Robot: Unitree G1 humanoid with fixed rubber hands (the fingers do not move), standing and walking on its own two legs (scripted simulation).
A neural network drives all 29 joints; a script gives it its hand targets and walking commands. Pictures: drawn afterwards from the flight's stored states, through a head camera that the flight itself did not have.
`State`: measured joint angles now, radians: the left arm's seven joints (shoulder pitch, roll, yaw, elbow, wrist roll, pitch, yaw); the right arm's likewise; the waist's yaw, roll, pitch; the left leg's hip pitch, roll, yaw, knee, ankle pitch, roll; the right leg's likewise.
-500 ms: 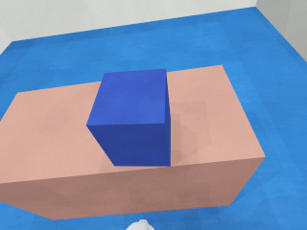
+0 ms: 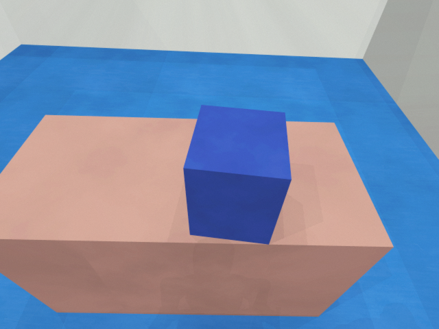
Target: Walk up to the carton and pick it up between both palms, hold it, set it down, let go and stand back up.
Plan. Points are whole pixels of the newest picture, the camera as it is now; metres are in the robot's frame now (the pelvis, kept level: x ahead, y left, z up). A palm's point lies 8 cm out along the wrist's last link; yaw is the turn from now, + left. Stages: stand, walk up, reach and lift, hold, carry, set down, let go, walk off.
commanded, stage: walk up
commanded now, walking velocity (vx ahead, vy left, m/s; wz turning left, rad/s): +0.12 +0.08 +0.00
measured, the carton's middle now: (235, 175) +0.48 +0.02 -0.02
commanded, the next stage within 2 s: none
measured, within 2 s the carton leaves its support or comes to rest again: neither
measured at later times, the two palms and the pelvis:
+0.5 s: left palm out of the picture +0.12 +0.27 -0.14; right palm out of the picture +0.03 -0.17 -0.15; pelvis +0.07 +0.04 +0.00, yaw +2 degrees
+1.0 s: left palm out of the picture +0.15 +0.24 -0.17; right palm out of the picture -0.02 -0.22 -0.13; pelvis +0.12 +0.00 -0.02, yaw +2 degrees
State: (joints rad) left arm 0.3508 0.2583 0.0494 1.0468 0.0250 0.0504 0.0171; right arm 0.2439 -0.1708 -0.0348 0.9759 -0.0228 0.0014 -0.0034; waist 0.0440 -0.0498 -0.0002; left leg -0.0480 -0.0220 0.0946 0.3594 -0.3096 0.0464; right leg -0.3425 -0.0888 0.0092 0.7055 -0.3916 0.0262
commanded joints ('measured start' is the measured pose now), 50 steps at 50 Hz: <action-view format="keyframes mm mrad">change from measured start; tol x16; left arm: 1 -77 50 9 -65 10 -35 -19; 36 -46 -13 -63 92 -18 -76 37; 50 -264 -63 -13 -99 2 -44 -29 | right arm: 1 35 -124 -9 -38 3 -17 -19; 37 252 -109 38 151 32 -24 -52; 39 462 -237 -30 193 7 -11 -73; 50 358 -130 -5 148 5 -58 -69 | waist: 1 -31 229 231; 19 -35 -7 -50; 37 -62 121 -29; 43 -170 256 292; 50 -115 235 274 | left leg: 1 -42 258 -231 -239 73 -26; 3 -5 201 -101 -71 957 -15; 6 71 255 -118 -16 1231 7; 15 75 253 -169 32 1203 -59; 28 14 133 -124 -48 637 -59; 37 169 191 -91 4 891 -50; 39 460 468 -384 3 555 80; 43 174 462 -385 -157 306 121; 50 -25 251 -15 -7 1183 -12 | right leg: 1 -263 -17 -16 183 10 -19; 12 15 60 -71 -137 120 -32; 18 290 -29 -43 -201 690 -80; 26 366 -64 -20 -254 834 -113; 37 224 -37 -39 -226 651 -92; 39 -355 109 -145 115 -120 -24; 44 -505 -6 -59 394 6 -5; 50 -217 92 -217 143 138 -18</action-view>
